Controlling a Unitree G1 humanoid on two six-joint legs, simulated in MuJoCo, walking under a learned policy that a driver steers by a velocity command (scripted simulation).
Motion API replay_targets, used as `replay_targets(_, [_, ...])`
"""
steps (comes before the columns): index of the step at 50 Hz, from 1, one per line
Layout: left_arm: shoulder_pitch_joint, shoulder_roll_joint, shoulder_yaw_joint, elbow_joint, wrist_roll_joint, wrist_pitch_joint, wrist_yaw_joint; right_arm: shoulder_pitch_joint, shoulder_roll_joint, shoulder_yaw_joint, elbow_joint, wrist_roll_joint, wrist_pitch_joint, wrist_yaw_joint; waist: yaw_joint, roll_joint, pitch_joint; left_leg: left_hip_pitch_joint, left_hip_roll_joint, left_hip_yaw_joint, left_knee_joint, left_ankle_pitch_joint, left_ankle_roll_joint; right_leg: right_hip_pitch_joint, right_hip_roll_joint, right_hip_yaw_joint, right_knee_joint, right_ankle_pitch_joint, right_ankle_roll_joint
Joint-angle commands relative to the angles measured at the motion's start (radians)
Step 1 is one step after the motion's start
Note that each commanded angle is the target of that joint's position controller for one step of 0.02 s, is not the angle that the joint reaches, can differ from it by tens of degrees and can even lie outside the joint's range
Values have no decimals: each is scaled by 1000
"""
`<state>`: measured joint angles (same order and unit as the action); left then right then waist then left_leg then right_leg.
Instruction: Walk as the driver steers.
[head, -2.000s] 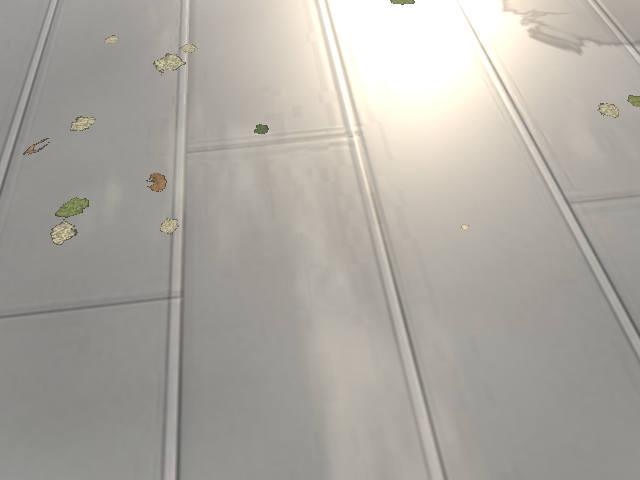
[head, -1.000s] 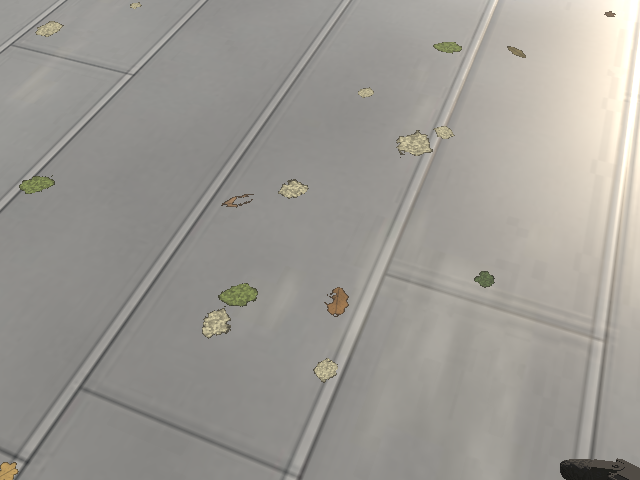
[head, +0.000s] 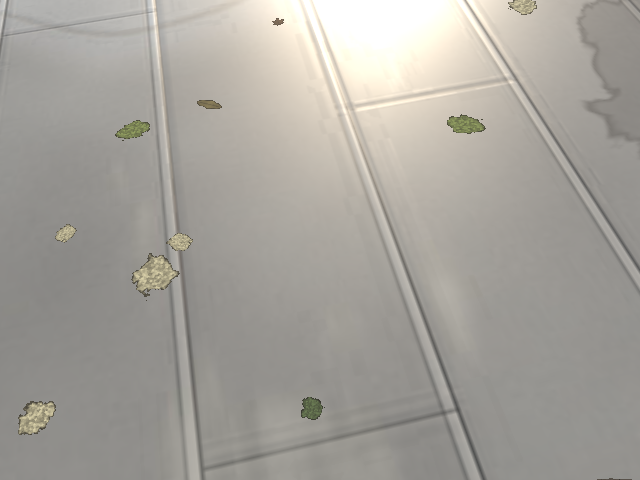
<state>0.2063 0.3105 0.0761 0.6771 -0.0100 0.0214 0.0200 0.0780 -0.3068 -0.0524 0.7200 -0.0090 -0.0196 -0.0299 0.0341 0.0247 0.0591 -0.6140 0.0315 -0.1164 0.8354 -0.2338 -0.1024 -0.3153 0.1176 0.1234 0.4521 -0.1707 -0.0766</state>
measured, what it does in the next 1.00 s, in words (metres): steps to the left, turning left: left foot, then left foot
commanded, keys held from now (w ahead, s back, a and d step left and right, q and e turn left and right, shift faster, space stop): no key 0.04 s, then q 0.92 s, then no key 0.04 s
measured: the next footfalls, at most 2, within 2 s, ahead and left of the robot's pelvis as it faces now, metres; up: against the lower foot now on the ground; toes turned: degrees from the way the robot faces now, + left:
left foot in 0.12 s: +0.14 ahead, +0.15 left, +0.00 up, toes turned -6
left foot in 0.80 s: +0.09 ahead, +0.20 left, +0.00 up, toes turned +18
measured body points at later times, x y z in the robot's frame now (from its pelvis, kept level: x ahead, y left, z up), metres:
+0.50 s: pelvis +0.06 +0.03 -0.01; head +0.09 +0.03 +0.44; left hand +0.15 +0.33 -0.11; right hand +0.26 -0.23 -0.10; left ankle +0.10 +0.15 -0.74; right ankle +0.03 -0.08 -0.74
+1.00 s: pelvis +0.05 +0.09 +0.00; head +0.09 +0.13 +0.45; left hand +0.10 +0.42 -0.11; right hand +0.30 -0.12 -0.08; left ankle +0.05 +0.18 -0.74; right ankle +0.09 -0.06 -0.66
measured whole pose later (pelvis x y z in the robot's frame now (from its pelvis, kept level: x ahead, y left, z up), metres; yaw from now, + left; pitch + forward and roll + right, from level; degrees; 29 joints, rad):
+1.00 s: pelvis +0.05 +0.09 +0.00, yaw +22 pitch +2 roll -1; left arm 0.11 0.32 0.09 0.70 0.01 0.02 0.04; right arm 0.18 -0.30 -0.07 0.63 0.01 0.02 -0.01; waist -0.01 -0.02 0.07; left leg -0.32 -0.06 -0.07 0.47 -0.18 0.06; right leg -0.51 0.00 0.05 1.07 -0.43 0.08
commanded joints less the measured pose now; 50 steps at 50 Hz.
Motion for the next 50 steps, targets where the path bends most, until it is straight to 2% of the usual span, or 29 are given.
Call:
replay_targets(1, [-35,156,41,-76,2,3,13,10,-87,-23,-57,6,-7,6,-21,-145,-175,120,-34,15,-90,22,0,84,-243,232,-61,266,-144])
replay_targets(4, [-35,115,21,-70,7,6,10,36,-91,-24,-48,6,-21,20,-19,-167,-187,201,-28,38,-203,17,29,125,-264,254,17,330,-129])
replay_targets(6, [-23,40,-11,-49,11,-2,8,66,-65,-15,-38,-10,-38,30,-50,-143,-175,386,16,24,-456,289,85,80,-211,223,67,236,-57])
replay_targets(7, [51,-15,-30,-33,43,-12,7,49,-107,-13,-52,-33,-43,29,4,-7,-205,486,162,-145,-479,564,140,52,-130,135,167,42,4])
replay_targets(8, [168,6,-21,-8,44,-15,5,-19,-95,-1,-55,-51,-37,27,99,145,-185,469,251,-242,-429,693,282,24,-68,63,175,-283,62])
replay_targets(9, [127,59,-15,-3,54,-15,8,-32,-42,10,-51,-31,-32,32,67,160,-172,402,246,-280,-453,545,329,66,-108,32,135,-237,99])
replay_targets(10, [69,84,-6,-2,45,-12,8,-22,-52,7,-46,-17,-29,41,37,135,-150,385,174,-235,-453,410,289,95,-105,23,87,-165,101])
replay_targets(11, [26,85,-2,3,40,-5,10,-2,-91,-5,-36,-6,-24,47,17,119,-141,360,127,-202,-448,297,250,125,-95,5,69,-116,98])
replay_targets(13, [-1,99,6,-9,32,11,11,-7,-153,-20,-49,12,-22,49,9,114,-102,330,108,-210,-453,208,228,112,-88,-20,80,-102,80])
replay_targets(19, [10,58,16,4,20,-4,22,30,-144,-36,-76,27,6,25,-19,110,-180,415,117,-307,-381,406,287,73,-69,-65,123,-93,75])
replay_targets(21, [21,54,22,9,17,-7,20,16,-142,-40,-94,30,22,18,-16,83,-186,379,94,-304,-362,381,275,103,-79,-64,95,-73,66])
replay_targets(23, [30,85,37,13,19,-7,19,-13,-127,-41,-120,37,33,18,-18,-19,-159,260,10,-206,-290,260,215,172,-151,-11,14,39,24])
replay_targets(24, [27,111,45,9,24,-5,22,-12,-117,-39,-125,39,35,20,-22,-105,-128,161,-55,-114,-210,130,168,211,-240,64,-35,160,-27])
replay_targets(25, [33,133,51,5,33,-7,26,7,-107,-38,-123,32,36,25,-21,-194,-114,62,-111,-14,-91,-68,123,261,-384,179,-78,316,-112])
replay_targets(26, [11,123,46,-14,37,-14,32,10,-121,-47,-125,22,36,30,-14,-218,-115,0,-88,22,117,-344,92,269,-513,258,-92,471,-199])
replay_targets(27, [-1,111,38,-30,35,-20,36,14,-149,-63,-122,22,39,32,-15,-136,-102,-33,-57,12,276,-384,69,259,-541,251,-88,548,-229])
replay_targets(28, [-38,108,35,-40,26,-25,38,31,-139,-66,-114,29,48,32,-39,-83,-86,-45,-33,3,319,-348,54,256,-506,182,-75,543,-201])
replay_targets(29, [-59,115,37,-38,15,-27,38,32,-108,-56,-112,33,56,33,-42,-81,-62,-66,-13,15,274,-288,41,269,-457,110,-72,517,-161])
replay_targets(33, [-21,146,50,-22,14,-3,37,-29,-58,-33,-157,40,61,53,11,-158,-81,32,-3,119,77,-172,14,298,-379,-62,-64,538,-128])
replay_targets(36, [-14,172,59,-16,2,4,27,-17,-80,-42,-174,41,64,68,15,-189,-108,165,-19,181,-84,-141,39,272,-396,-110,-37,510,-112])
replay_targets(39, [-25,155,53,-6,-25,-16,13,94,-108,-68,-150,30,74,60,-47,-162,-133,375,-69,216,-342,55,106,193,-371,-183,117,431,-38])
replay_targets(40, [26,126,47,10,-10,-29,5,159,-169,-91,-146,28,72,45,-67,-42,-174,561,-23,98,-411,323,158,60,-311,-250,294,280,41])
replay_targets(41, [7,47,16,-43,55,-36,-1,195,-309,-116,-170,14,67,25,-49,283,-202,759,275,-326,-387,827,330,-278,-167,-271,620,-452,145])
replay_targets(42, [-73,79,21,-60,39,-37,2,222,-262,-96,-170,-18,41,41,-119,192,-315,694,377,-474,-438,751,497,-326,-111,-69,786,-575,155])
replay_targets(43, [-101,111,30,-60,8,-30,6,175,-232,-85,-170,-15,20,49,-103,103,-242,638,331,-386,-462,622,472,-346,-136,-38,832,-509,146])
replay_targets(44, [-102,111,32,-54,5,-24,13,125,-199,-79,-163,5,11,43,-73,71,-176,580,267,-312,-471,491,412,-356,-153,-37,797,-421,136])
replay_targets(45, [-96,117,36,-39,16,-19,24,86,-172,-70,-165,21,13,35,-56,38,-146,536,225,-273,-479,398,366,-347,-167,-31,746,-350,137])
replay_targets(47, [-73,117,40,-33,23,-14,26,40,-166,-63,-174,20,25,21,-22,72,-137,434,167,-227,-500,348,338,-250,-145,-42,688,-257,147])
replay_targets(50, [-48,80,27,-15,14,-14,21,49,-153,-59,-169,13,30,7,-23,91,-164,439,145,-200,-503,305,336,-206,-128,-53,549,-207,163])
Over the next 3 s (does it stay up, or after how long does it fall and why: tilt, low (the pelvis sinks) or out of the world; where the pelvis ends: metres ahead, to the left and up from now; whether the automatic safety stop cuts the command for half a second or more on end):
stays up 0.42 0.06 0.00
